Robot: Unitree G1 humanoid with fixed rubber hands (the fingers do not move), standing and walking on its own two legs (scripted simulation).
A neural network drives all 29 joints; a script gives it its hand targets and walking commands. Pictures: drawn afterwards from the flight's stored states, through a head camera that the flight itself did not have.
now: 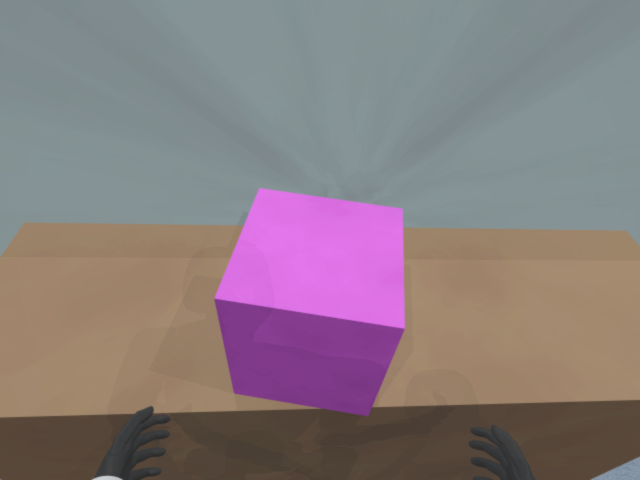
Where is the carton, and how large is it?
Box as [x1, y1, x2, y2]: [214, 188, 404, 415]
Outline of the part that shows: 259,188 214,298 234,393 368,415 404,329 402,209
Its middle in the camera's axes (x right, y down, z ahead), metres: -0.01 +0.10 +0.58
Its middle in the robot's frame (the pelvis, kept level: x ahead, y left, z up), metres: +0.38 +0.02 -0.01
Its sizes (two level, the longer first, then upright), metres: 0.210 0.200 0.250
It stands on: a pedestal, 0.64 m high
